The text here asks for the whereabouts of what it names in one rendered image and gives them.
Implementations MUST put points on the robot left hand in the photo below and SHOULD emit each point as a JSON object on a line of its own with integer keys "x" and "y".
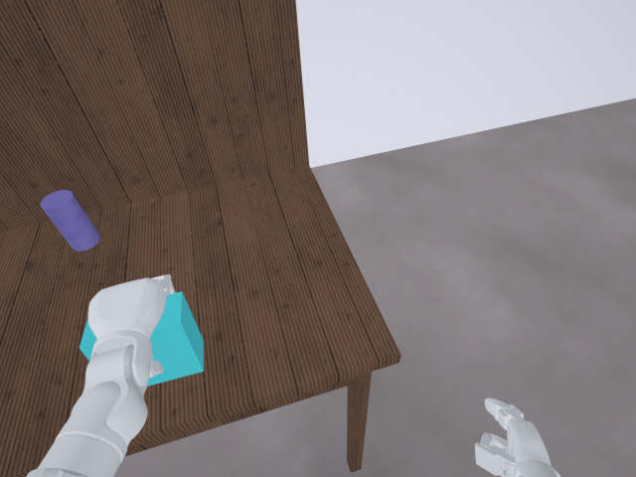
{"x": 133, "y": 306}

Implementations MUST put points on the robot right hand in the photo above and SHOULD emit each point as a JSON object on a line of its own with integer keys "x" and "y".
{"x": 499, "y": 456}

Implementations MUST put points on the sponge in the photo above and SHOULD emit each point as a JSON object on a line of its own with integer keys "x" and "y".
{"x": 176, "y": 341}

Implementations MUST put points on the left robot forearm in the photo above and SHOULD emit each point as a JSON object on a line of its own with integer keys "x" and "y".
{"x": 109, "y": 413}

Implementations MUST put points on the table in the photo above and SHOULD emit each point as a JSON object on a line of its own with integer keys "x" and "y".
{"x": 179, "y": 126}

